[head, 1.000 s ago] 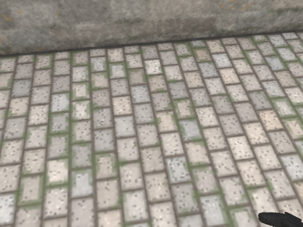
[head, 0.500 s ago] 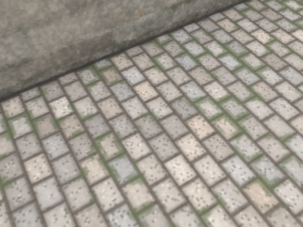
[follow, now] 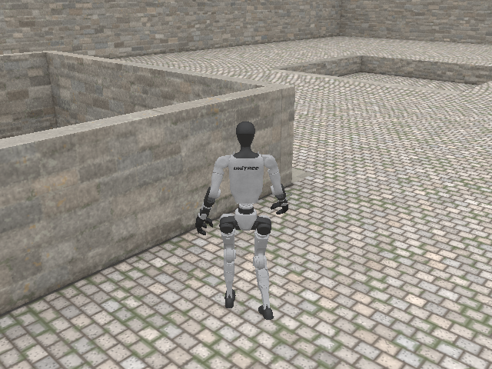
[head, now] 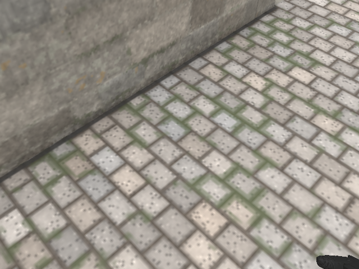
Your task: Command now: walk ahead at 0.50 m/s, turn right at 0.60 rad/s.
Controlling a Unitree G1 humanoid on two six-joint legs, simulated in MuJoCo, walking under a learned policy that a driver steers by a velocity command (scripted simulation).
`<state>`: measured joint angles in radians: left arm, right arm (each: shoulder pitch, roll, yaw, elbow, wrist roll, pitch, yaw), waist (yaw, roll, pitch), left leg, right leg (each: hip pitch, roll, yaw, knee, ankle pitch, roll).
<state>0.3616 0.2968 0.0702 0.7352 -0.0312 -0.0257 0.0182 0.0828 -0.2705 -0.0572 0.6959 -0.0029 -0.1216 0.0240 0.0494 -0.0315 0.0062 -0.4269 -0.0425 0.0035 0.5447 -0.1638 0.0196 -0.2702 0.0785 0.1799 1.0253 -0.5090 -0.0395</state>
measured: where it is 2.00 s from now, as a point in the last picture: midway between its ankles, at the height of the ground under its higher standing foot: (325, 181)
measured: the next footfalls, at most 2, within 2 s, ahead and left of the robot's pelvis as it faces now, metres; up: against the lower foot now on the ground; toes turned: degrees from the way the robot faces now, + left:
right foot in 0.46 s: +0.37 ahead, -0.18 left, +0.00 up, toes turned -19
left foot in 0.94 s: +0.71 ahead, -0.12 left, +0.00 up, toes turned -37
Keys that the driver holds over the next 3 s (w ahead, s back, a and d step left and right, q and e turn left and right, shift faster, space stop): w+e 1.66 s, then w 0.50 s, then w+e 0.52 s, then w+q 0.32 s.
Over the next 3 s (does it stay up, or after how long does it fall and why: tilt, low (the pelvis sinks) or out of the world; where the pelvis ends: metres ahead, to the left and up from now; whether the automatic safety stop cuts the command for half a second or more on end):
stays up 1.09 -1.14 0.00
